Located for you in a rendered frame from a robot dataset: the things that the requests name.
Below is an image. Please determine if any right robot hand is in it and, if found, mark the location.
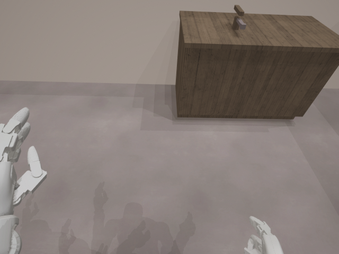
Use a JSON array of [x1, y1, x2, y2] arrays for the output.
[[244, 216, 283, 254]]

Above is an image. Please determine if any left robot forearm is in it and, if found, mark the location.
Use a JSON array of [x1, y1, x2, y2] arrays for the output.
[[0, 215, 22, 254]]

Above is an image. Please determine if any tap lever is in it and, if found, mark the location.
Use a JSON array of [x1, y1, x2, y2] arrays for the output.
[[236, 18, 246, 30]]

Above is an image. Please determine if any left robot hand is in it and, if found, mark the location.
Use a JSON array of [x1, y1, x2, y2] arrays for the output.
[[0, 107, 47, 216]]

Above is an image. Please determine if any counter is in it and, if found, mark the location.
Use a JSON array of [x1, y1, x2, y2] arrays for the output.
[[175, 5, 339, 120]]

